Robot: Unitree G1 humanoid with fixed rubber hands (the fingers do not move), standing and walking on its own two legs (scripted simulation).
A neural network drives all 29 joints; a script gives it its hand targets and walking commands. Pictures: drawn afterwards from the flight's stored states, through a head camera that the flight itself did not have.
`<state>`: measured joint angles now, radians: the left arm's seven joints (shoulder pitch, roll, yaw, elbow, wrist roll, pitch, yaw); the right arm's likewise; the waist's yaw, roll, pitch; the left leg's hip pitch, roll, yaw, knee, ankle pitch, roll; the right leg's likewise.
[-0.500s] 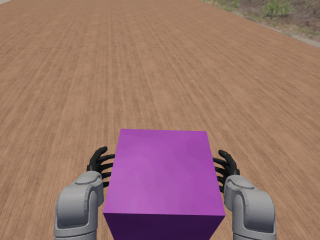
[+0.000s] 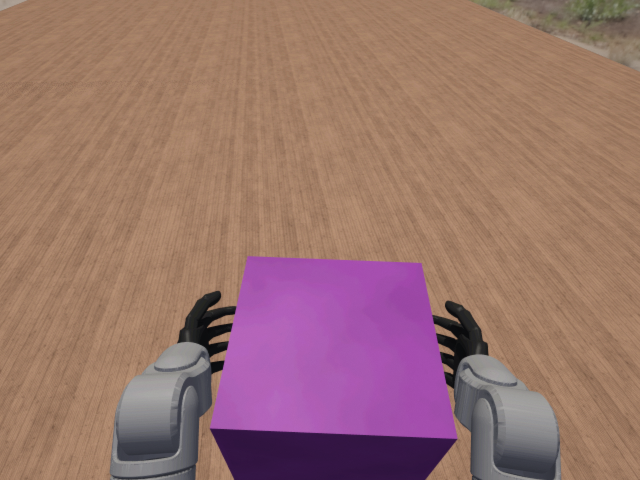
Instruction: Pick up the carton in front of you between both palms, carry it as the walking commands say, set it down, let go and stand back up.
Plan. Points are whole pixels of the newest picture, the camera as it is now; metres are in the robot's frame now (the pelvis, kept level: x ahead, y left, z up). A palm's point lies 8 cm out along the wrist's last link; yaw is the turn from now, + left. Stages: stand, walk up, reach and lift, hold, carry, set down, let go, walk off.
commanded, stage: carry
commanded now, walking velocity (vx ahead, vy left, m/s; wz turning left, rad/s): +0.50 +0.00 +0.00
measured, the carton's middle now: (329, 385) +0.27 +0.00 +0.02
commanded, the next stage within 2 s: none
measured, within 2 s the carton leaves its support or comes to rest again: neither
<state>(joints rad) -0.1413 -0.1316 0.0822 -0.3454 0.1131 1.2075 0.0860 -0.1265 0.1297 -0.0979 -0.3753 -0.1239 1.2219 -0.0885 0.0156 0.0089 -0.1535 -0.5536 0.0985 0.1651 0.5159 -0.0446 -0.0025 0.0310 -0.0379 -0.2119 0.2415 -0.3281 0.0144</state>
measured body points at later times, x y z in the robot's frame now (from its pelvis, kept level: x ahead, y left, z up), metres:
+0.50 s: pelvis +0.33 +0.01 +0.00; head +0.31 +0.01 +0.45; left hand +0.61 +0.15 +0.09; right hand +0.60 -0.15 +0.09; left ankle +0.18 +0.11 -0.74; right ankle +0.48 -0.12 -0.72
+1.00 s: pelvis +0.67 -0.01 +0.00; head +0.66 -0.01 +0.45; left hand +0.94 +0.14 +0.08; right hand +0.94 -0.16 +0.08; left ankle +0.83 +0.12 -0.72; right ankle +0.51 -0.10 -0.74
